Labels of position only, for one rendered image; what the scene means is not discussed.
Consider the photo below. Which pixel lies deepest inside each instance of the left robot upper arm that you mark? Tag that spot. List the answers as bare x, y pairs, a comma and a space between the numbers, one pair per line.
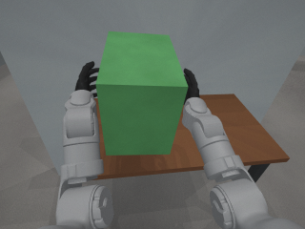
84, 207

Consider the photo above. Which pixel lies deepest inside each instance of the robot right hand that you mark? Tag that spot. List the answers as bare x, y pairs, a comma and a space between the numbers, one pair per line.
193, 90

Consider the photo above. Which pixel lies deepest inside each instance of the robot left hand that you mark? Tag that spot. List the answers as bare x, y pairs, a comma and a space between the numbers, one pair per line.
84, 79

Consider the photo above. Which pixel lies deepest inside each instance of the carton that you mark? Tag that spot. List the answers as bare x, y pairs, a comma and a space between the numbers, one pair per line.
141, 90

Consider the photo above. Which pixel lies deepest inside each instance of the right robot upper arm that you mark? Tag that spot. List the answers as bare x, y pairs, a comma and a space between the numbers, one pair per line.
238, 204

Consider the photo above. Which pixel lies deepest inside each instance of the table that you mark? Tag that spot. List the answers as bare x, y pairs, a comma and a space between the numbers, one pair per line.
247, 137

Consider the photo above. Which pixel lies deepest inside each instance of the robot right forearm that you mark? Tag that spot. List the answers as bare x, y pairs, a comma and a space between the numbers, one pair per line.
220, 161

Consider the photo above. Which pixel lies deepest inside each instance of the robot left forearm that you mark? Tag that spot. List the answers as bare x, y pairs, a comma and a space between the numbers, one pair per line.
81, 138

